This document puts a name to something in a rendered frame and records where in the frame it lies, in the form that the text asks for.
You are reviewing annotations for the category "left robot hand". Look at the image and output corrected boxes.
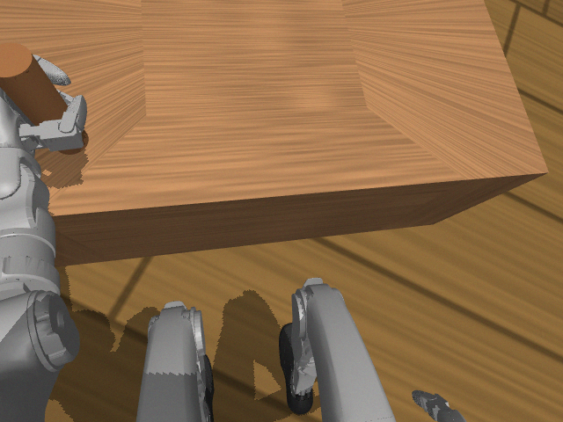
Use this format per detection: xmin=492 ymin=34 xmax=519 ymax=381
xmin=0 ymin=55 xmax=87 ymax=158

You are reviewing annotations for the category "can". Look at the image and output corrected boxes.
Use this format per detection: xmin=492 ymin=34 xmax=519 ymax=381
xmin=0 ymin=43 xmax=89 ymax=155

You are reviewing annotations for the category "right robot hand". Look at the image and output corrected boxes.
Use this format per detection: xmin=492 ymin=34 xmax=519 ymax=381
xmin=412 ymin=390 xmax=467 ymax=422

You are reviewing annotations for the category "left robot arm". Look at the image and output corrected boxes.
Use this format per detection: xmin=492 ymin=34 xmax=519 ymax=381
xmin=0 ymin=147 xmax=80 ymax=422

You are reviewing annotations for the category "right robot foot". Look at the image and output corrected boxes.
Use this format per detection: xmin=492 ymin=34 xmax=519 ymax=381
xmin=279 ymin=323 xmax=313 ymax=414

